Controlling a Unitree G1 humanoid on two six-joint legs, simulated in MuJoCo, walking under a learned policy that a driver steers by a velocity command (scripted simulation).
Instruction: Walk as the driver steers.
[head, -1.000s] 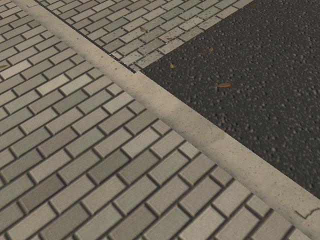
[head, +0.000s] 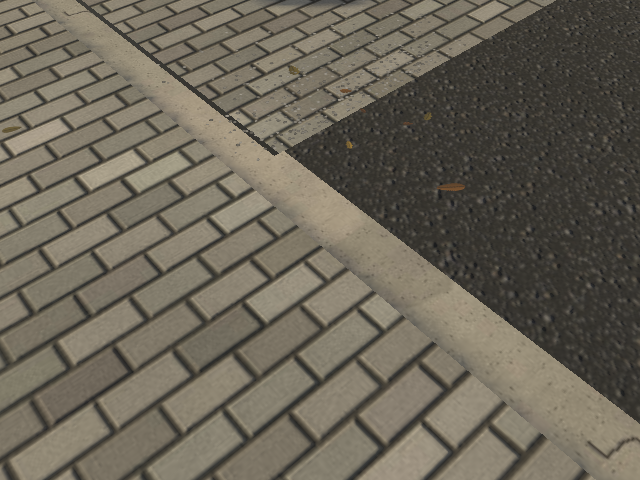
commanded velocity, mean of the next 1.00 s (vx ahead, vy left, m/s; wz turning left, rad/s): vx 0.19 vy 0.00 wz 0.00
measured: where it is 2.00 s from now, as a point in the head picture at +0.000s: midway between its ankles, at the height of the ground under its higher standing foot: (331, 389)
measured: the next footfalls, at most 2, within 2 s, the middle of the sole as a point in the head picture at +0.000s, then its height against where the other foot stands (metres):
left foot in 1.10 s outside the picture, level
right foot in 1.66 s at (383, 375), level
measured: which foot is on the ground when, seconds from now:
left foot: down 0.00-0.68, up 0.70-1.00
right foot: down 0.00-1.00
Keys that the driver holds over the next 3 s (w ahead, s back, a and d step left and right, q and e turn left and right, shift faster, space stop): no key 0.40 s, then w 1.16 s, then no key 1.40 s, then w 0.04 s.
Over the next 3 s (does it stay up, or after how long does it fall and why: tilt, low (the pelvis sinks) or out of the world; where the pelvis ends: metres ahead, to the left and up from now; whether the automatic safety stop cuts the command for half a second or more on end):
stays up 0.72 -0.01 0.00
